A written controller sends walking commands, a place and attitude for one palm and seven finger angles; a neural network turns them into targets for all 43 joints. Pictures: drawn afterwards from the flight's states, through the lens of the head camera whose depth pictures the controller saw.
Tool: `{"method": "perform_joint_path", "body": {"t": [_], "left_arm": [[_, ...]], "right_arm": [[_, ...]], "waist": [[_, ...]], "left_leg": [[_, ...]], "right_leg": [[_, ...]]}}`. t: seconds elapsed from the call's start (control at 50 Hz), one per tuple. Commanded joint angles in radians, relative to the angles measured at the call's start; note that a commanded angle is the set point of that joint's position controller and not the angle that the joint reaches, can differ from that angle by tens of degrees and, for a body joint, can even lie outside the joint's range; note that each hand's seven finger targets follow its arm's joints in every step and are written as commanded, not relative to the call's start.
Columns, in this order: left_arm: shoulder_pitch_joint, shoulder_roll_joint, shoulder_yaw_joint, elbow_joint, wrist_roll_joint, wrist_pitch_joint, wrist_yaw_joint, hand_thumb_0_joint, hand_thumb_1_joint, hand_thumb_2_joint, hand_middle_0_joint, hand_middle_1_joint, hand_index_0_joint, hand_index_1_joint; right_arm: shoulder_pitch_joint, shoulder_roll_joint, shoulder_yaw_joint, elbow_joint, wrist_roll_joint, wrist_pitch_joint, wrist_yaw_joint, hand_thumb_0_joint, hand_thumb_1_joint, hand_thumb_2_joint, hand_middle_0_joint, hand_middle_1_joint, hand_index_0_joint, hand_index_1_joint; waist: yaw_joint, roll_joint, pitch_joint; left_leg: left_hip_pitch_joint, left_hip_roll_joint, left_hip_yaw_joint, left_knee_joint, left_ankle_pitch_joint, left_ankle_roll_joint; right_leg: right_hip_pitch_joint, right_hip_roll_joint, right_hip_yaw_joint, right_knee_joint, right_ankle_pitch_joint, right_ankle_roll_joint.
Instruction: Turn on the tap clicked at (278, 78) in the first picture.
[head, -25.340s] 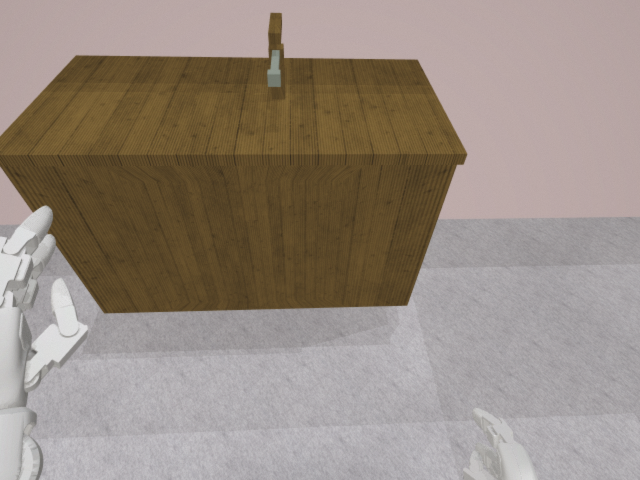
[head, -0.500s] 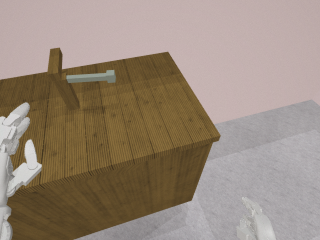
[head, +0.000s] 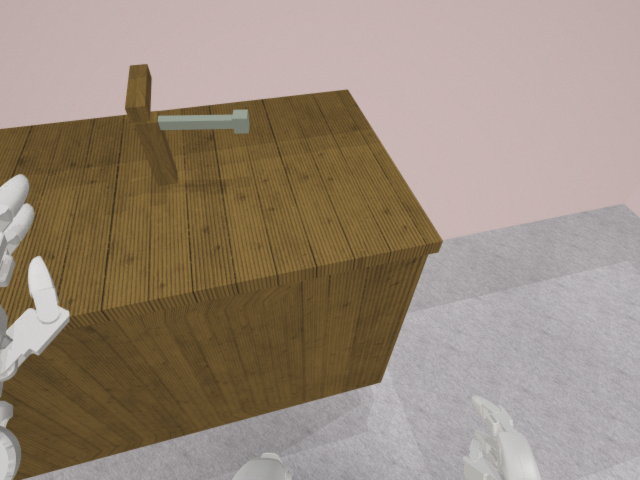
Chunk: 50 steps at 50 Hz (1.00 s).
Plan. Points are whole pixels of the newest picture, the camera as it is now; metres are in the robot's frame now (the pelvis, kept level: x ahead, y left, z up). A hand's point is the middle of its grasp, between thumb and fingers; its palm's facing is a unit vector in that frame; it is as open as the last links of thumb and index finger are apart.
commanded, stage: step back with the hand held close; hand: left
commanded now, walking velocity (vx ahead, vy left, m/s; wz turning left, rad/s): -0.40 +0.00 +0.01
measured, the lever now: (241, 121) +0.63 +0.18 +0.11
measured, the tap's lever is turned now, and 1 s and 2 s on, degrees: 79 79 79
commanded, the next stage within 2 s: stop stepping back and stand still in 0.36 s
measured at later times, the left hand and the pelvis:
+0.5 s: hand (28, 457) +0.11 +0.21 +0.19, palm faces +0.31 -0.88 -0.37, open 7.4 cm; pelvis -0.11 -0.01 +0.01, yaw -2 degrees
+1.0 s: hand out of the picture -0.02 +0.23 +0.17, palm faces +0.38 -0.87 -0.32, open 7.4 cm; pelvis -0.24 +0.00 +0.00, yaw +0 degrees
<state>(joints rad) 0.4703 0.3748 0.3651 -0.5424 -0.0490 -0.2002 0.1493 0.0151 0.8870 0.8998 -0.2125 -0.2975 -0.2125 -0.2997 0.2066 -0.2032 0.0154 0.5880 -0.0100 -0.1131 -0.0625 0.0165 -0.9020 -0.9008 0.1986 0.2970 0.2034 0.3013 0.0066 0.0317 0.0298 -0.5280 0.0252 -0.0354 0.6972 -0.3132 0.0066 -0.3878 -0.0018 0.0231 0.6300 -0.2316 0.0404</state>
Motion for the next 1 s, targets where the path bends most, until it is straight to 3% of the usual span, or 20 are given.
{"method": "perform_joint_path", "body": {"t": [0.0,0.06,0.12,0.18,0.3,0.34,0.36,0.4,0.44,0.56,0.6,0.64,0.66,0.7,0.82,0.84,0.86,0.88,0.94,0.98], "left_arm": [[-0.066,0.175,0.093,-0.189,-0.005,-0.062,0.029,0.0,0.9,0.9,-0.2,-0.3,-0.2,-0.3],[-0.095,0.188,0.107,-0.218,-0.01,-0.065,0.026,0.0,0.9,0.9,-0.2,-0.3,-0.2,-0.3],[-0.117,0.189,0.137,-0.267,0.002,-0.091,0.028,0.0,0.9,0.9,-0.2,-0.3,-0.2,-0.3],[-0.144,0.155,0.114,-0.222,-0.007,-0.09,0.023,0.0,0.9,0.9,-0.2,-0.3,-0.2,-0.3],[-0.085,0.139,0.078,-0.203,-0.013,-0.071,0.007,0.0,0.9,0.9,-0.2,-0.3,-0.2,-0.3],[-0.098,0.216,0.104,-0.214,0.0,-0.076,0.011,0.0,0.9,0.9,-0.2,-0.3,-0.2,-0.3],[-0.076,0.16,0.051,-0.153,-0.008,-0.048,0.004,0.0,0.9,0.9,-0.2,-0.3,-0.2,-0.3],[-0.055,0.171,0.09,-0.15,-0.015,-0.045,-0.008,0.0,0.9,0.9,-0.2,-0.3,-0.2,-0.3],[-0.097,0.18,0.092,-0.156,-0.016,-0.063,-0.006,0.0,0.9,0.9,-0.2,-0.3,-0.2,-0.3],[0.012,0.19,0.149,-0.202,-0.002,-0.038,0.036,0.0,0.9,0.9,-0.2,-0.3,-0.2,-0.3],[-0.02,0.186,0.134,-0.271,-0.02,-0.043,0.038,0.0,0.9,0.9,-0.2,-0.3,-0.2,-0.3],[-0.057,0.223,0.156,-0.268,-0.017,-0.047,0.038,0.0,0.9,0.9,-0.2,-0.3,-0.2,-0.3],[-0.126,0.201,0.129,-0.272,0.002,-0.048,0.028,0.0,0.9,0.9,-0.2,-0.3,-0.2,-0.3],[-0.059,0.143,0.099,-0.15,0.016,-0.04,0.006,0.0,0.9,0.9,-0.2,-0.3,-0.2,-0.3],[-0.158,0.14,0.068,-0.08,0.022,-0.015,-0.014,0.0,0.9,0.9,-0.2,-0.3,-0.2,-0.3],[-0.174,0.152,0.061,-0.06,0.027,-0.01,-0.021,0.0,0.9,0.9,-0.2,-0.3,-0.2,-0.3],[-0.225,0.179,0.071,-0.096,0.017,-0.015,-0.025,0.0,0.9,0.9,-0.2,-0.3,-0.2,-0.3],[-0.23,0.171,0.059,-0.095,-0.002,-0.014,-0.026,0.0,0.9,0.9,-0.2,-0.3,-0.2,-0.3],[-0.233,0.217,0.086,-0.205,0.0,-0.023,-0.028,0.0,0.9,0.9,-0.2,-0.3,-0.2,-0.3],[-0.172,0.213,0.099,-0.248,0.011,-0.024,-0.008,0.0,0.9,0.9,-0.2,-0.3,-0.2,-0.3]], "right_arm": [[-0.061,-0.102,-0.046,-0.118,0.004,-0.041,-0.005,0.0,-0.9,-0.9,0.2,0.3,0.2,0.3],[-0.081,-0.118,-0.048,-0.129,0.01,-0.035,-0.007,0.0,-0.9,-0.9,0.2,0.3,0.2,0.3],[-0.089,-0.145,-0.065,-0.144,-0.002,-0.069,-0.008,0.0,-0.9,-0.9,0.2,0.3,0.2,0.3],[-0.057,-0.134,-0.086,-0.101,0.001,-0.086,0.014,0.0,-0.9,-0.9,0.2,0.3,0.2,0.3],[-0.067,-0.104,-0.058,-0.106,-0.002,-0.074,0.026,0.0,-0.9,-0.9,0.2,0.3,0.2,0.3],[-0.052,-0.06,-0.053,-0.09,0.004,-0.059,0.025,0.0,-0.9,-0.9,0.2,0.3,0.2,0.3],[-0.089,-0.09,-0.058,-0.114,0.017,-0.061,0.017,0.0,-0.9,-0.9,0.2,0.3,0.2,0.3],[-0.135,-0.039,-0.028,-0.119,0.016,-0.037,0.018,0.0,-0.9,-0.9,0.2,0.3,0.2,0.3],[-0.152,-0.043,-0.006,-0.117,0.003,-0.007,0.008,0.0,-0.9,-0.9,0.2,0.3,0.2,0.3],[-0.064,-0.096,-0.055,-0.127,0.016,-0.039,-0.015,0.0,-0.9,-0.9,0.2,0.3,0.2,0.3],[-0.055,-0.134,-0.079,-0.145,0.022,-0.058,-0.021,0.0,-0.9,-0.9,0.2,0.3,0.2,0.3],[-0.055,-0.116,-0.086,-0.12,0.019,-0.076,-0.014,0.0,-0.9,-0.9,0.2,0.3,0.2,0.3],[-0.08,-0.108,-0.077,-0.094,0.013,-0.088,-0.003,0.0,-0.9,-0.9,0.2,0.3,0.2,0.3],[-0.056,-0.14,-0.098,-0.061,0.042,-0.083,0.033,0.0,-0.9,-0.9,0.2,0.3,0.2,0.3],[-0.076,-0.148,-0.072,-0.101,0.034,-0.052,0.013,0.0,-0.9,-0.9,0.2,0.3,0.2,0.3],[-0.078,-0.134,-0.068,-0.101,0.034,-0.047,0.011,0.0,-0.9,-0.9,0.2,0.3,0.2,0.3],[-0.098,-0.113,-0.066,-0.111,0.039,-0.041,0.012,0.0,-0.9,-0.9,0.2,0.3,0.2,0.3],[-0.054,-0.131,-0.085,-0.098,0.049,-0.054,0.016,0.0,-0.9,-0.9,0.2,0.3,0.2,0.3],[-0.083,-0.113,-0.069,-0.06,0.047,-0.034,0.032,0.0,-0.9,-0.9,0.2,0.3,0.2,0.3],[-0.096,-0.081,-0.046,-0.057,0.041,-0.033,0.023,0.0,-0.9,-0.9,0.2,0.3,0.2,0.3]], "waist": [[-0.018,-0.196,-0.157],[-0.024,-0.098,-0.109],[-0.015,0.331,-0.134],[-0.008,0.195,-0.119],[0.019,0.198,-0.18],[0.007,-0.245,-0.174],[0.009,-0.355,-0.093],[-0.025,-0.27,-0.067],[-0.032,-0.126,-0.059],[-0.029,-0.156,-0.228],[-0.029,0.042,-0.199],[-0.046,0.352,-0.114],[-0.062,0.345,-0.002],[-0.03,0.135,0.005],[-0.001,0.04,-0.02],[-0.008,-0.098,-0.003],[-0.011,-0.279,-0.043],[-0.017,-0.398,-0.086],[-0.04,-0.102,-0.009],[-0.033,-0.081,-0.058]], "left_leg": [[0.194,-0.017,0.023,0.16,-0.078,-0.012],[0.176,0.041,-0.078,-0.066,-0.09,0.02],[-0.006,0.322,-0.435,-0.547,-0.443,0.144],[0.074,0.27,-0.299,-0.437,-0.26,0.144],[0.131,0.16,-0.109,-0.279,-0.217,0.013],[0.145,-0.059,0.071,0.46,-0.228,-0.078],[0.009,-0.1,0.01,0.694,-0.257,-0.075],[-0.035,-0.032,-0.049,0.814,-0.165,-0.072],[-0.022,-0.002,-0.024,0.561,-0.173,-0.068],[0.276,-0.023,0.071,-0.212,-0.059,0.019],[0.414,0.101,0.043,-0.463,0.228,0.055],[0.496,0.29,-0.176,-0.388,0.486,0.168],[0.29,0.308,-0.297,-0.422,0.302,0.215],[0.239,0.255,-0.125,-0.346,0.236,0.179],[-0.007,0.126,-0.045,-0.114,-0.393,0.095],[-0.032,0.04,0.032,0.14,-0.353,0.073],[-0.057,-0.053,0.096,0.478,-0.273,0.037],[-0.049,-0.051,0.023,0.677,-0.172,0.015],[0.061,0.059,-0.055,0.588,-0.071,0.023],[0.234,0.057,0.023,0.29,-0.087,0.042]], "right_leg": [[-0.124,-0.257,0.19,-0.227,0.091,-0.171],[-0.134,-0.183,0.105,-0.101,0.076,-0.12],[-0.013,0.074,-0.002,0.441,-0.293,-0.015],[-0.095,0.053,0.036,0.538,-0.254,-0.024],[0.171,0.028,-0.039,-0.183,-0.14,-0.091],[-0.023,-0.32,0.274,-0.442,0.099,-0.241],[-0.101,-0.373,0.333,-0.42,0.29,-0.266],[-0.059,-0.302,0.185,-0.264,0.429,-0.237],[0.03,-0.267,0.132,-0.226,0.472,-0.188],[0.176,-0.228,0.179,-0.113,0.236,-0.137],[0.15,-0.095,0.058,0.08,0.168,-0.074],[-0.184,0.016,-0.015,0.376,-0.287,-0.011],[-0.19,-0.012,0.062,0.476,-0.242,-0.018],[-0.152,-0.025,0.05,0.428,-0.133,-0.033],[0.236,0.03,-0.111,-0.109,-0.1,-0.053],[0.201,-0.041,0.0,-0.204,-0.129,-0.103],[0.152,-0.21,0.296,-0.33,-0.172,-0.199],[0.094,-0.323,0.49,-0.403,-0.204,-0.275],[-0.152,-0.313,0.345,-0.361,-0.301,-0.278],[-0.217,-0.248,0.195,-0.3,-0.325,-0.23]]}}
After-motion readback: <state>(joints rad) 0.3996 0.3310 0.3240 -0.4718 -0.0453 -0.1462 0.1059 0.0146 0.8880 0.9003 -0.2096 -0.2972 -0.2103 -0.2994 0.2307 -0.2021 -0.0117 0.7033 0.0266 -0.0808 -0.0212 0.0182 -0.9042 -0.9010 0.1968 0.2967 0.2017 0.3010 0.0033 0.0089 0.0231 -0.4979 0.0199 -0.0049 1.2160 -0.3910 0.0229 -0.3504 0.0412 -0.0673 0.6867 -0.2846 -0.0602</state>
